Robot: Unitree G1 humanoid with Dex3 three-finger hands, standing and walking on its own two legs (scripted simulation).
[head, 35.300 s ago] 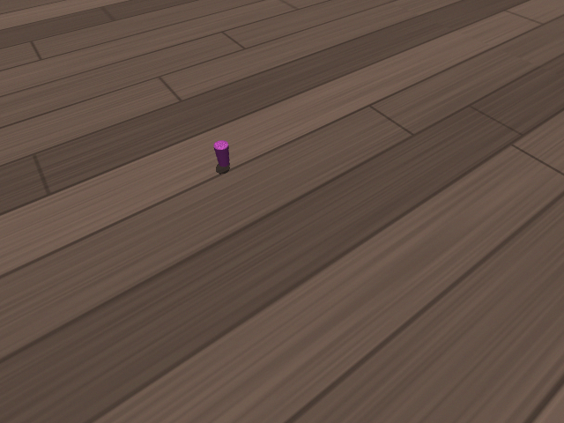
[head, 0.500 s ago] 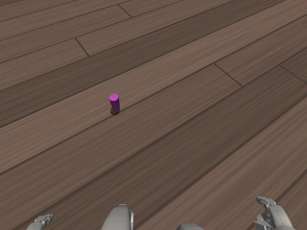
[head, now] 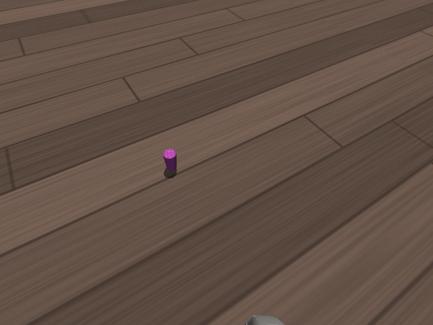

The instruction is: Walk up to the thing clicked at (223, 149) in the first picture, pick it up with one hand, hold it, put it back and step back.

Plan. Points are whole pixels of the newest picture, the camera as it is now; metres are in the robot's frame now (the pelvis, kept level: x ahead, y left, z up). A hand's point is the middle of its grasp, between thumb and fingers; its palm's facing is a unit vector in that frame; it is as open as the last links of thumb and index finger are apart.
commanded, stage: step back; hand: left
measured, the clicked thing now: (170, 160) +1.03 +0.24 -0.71
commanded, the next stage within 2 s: stand in 0.62 s
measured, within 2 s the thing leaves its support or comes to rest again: neither
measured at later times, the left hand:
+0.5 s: hand out of the picture +0.13 +0.27 -0.16, palm faces +0.05 -0.93 -0.35, open 7.4 cm
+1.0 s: hand out of the picture +0.12 +0.26 -0.14, palm faces +0.00 -0.94 -0.34, open 7.4 cm
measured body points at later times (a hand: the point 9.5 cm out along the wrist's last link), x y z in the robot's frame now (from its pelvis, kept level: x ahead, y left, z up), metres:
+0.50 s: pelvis +0.05 +0.01 -0.01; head +0.07 +0.02 +0.44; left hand +0.13 +0.32 -0.14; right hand +0.13 -0.30 -0.13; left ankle +0.06 +0.13 -0.74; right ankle +0.06 -0.12 -0.74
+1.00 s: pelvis +0.05 +0.01 +0.01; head +0.06 +0.01 +0.46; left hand +0.12 +0.31 -0.12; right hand +0.17 -0.28 -0.12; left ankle +0.06 +0.13 -0.74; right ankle +0.06 -0.12 -0.74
